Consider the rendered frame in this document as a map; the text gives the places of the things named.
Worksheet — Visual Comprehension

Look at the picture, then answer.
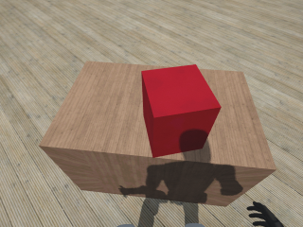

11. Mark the right robot hand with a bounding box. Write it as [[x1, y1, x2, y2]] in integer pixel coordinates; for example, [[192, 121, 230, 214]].
[[246, 201, 284, 227]]

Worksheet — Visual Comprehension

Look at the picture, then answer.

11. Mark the pedestal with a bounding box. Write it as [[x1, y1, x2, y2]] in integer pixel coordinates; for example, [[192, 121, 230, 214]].
[[39, 61, 276, 207]]

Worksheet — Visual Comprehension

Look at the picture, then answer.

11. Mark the carton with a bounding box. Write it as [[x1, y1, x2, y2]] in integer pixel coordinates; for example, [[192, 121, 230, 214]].
[[141, 64, 221, 158]]

